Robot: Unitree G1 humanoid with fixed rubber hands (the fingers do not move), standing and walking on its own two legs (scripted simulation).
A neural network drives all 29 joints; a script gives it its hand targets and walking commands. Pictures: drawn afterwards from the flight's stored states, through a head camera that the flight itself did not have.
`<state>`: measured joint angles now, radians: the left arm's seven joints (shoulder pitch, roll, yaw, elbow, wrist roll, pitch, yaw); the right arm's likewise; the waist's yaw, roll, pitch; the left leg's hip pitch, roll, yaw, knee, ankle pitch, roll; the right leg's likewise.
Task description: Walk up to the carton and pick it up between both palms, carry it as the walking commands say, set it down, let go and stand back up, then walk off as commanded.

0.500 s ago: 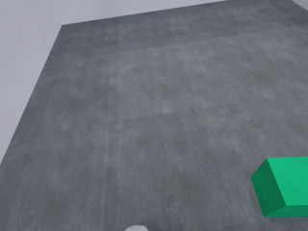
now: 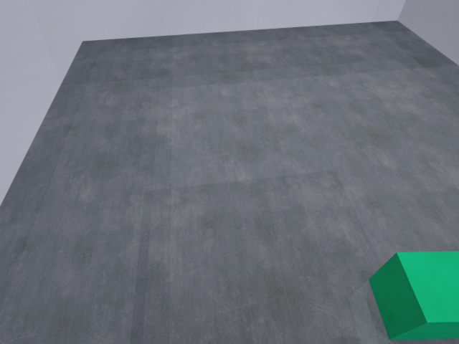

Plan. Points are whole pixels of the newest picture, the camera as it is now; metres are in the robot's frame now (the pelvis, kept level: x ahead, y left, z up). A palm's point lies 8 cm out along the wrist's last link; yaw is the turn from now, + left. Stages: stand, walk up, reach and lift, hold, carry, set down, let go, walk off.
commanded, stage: stand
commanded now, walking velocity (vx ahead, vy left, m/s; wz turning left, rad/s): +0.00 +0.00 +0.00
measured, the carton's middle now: (426, 296) +0.39 -0.71 -0.64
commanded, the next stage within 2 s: none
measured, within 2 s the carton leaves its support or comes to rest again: neither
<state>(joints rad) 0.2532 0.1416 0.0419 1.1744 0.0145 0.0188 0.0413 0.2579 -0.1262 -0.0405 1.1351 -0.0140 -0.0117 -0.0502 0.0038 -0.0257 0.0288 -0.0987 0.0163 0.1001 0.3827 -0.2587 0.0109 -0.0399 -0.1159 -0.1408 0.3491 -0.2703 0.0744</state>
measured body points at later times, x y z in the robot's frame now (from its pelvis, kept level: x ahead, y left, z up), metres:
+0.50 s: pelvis -0.01 +0.00 +0.00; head -0.02 +0.00 +0.45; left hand -0.05 +0.19 -0.17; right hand -0.03 -0.21 -0.16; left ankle -0.03 +0.11 -0.74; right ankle -0.06 -0.15 -0.74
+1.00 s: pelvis -0.03 +0.00 +0.00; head -0.03 +0.00 +0.45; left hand -0.09 +0.19 -0.17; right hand -0.06 -0.20 -0.16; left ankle -0.03 +0.11 -0.74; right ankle -0.06 -0.15 -0.74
